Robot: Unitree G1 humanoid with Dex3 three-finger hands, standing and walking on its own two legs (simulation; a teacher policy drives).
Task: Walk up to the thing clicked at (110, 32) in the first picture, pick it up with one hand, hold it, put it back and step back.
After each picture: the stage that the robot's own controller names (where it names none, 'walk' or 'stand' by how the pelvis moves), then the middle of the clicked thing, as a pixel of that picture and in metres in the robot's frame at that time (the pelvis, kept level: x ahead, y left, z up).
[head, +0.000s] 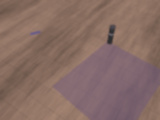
stand; (111, 34) +1.52 -0.33 -0.66
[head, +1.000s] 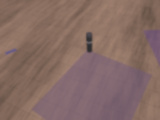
walk; (89, 42) +1.40 +0.05 -0.63
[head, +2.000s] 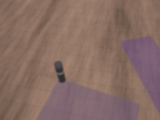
walk; (60, 72) +0.86 +0.27 -0.65
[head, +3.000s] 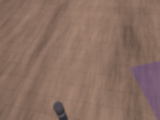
walk; (61, 113) +0.51 +0.24 -0.65
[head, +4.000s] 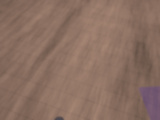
stand; out of the picture +0.42 +0.16 -0.65
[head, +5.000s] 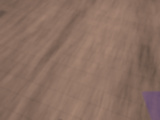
stand; out of the picture +0.40 +0.16 -0.66
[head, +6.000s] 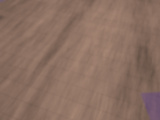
stand; out of the picture +0.38 +0.18 -0.66
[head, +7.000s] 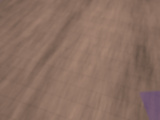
stand; out of the picture +0.38 +0.18 -0.66
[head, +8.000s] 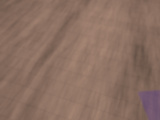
go down; out of the picture +0.37 +0.18 -0.66
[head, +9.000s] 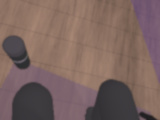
go down; (19, 55) +0.45 +0.22 -0.26
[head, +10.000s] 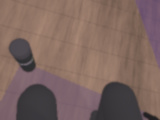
approach; (25, 58) +0.45 +0.22 -0.26
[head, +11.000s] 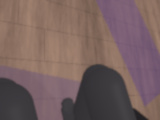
close in; out of the picture +0.44 +0.27 -0.16
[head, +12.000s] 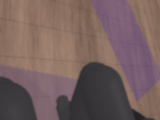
close; out of the picture +0.43 +0.28 -0.16
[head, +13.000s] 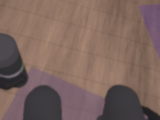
lift; (11, 67) +0.36 +0.24 -0.02
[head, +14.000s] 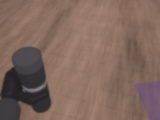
hold; (35, 84) +0.32 +0.16 +0.09
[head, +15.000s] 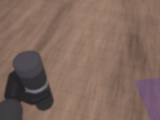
hold; (37, 85) +0.33 +0.16 +0.06
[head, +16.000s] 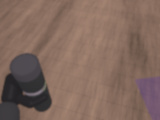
hold; (35, 87) +0.32 +0.17 +0.06
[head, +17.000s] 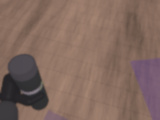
crouch; (32, 86) +0.33 +0.17 -0.01
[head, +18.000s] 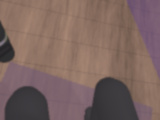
lower; out of the picture +0.47 +0.23 -0.06
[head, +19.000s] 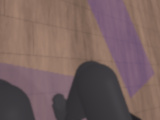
lower; out of the picture +0.44 +0.29 -0.17
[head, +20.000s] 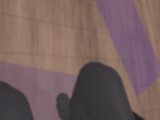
lower; out of the picture +0.43 +0.29 -0.16
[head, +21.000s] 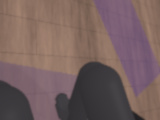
lower; out of the picture +0.43 +0.29 -0.16
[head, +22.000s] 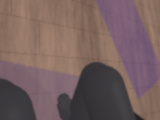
lower; out of the picture +0.43 +0.29 -0.16
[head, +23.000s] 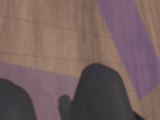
open; out of the picture +0.43 +0.28 -0.16
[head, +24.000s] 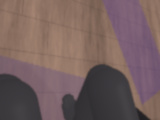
stand; out of the picture +0.42 +0.29 -0.17
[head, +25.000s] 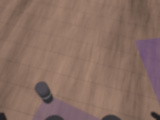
walk; (45, 93) +0.42 +0.21 -0.47
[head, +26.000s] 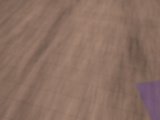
stand; out of the picture +0.39 +0.19 -0.60
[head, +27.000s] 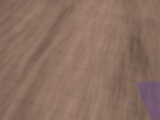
stand; out of the picture +0.38 +0.19 -0.60
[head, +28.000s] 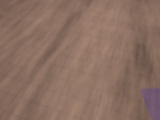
stand; out of the picture +0.41 +0.18 -0.64
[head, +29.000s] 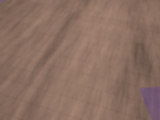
stand; out of the picture +0.40 +0.19 -0.66
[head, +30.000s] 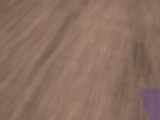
stand; out of the picture +0.38 +0.20 -0.66
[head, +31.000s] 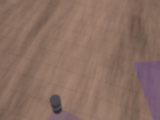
walk; (56, 105) +0.44 +0.15 -0.64
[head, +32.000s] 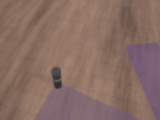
walk; (57, 78) +0.67 +0.20 -0.64
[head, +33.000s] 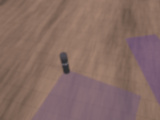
stand; (65, 63) +0.99 +0.27 -0.64
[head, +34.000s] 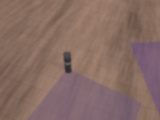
stand; (67, 63) +0.98 +0.17 -0.64
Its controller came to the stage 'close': yes
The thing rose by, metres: 0.68
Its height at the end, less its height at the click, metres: +0.00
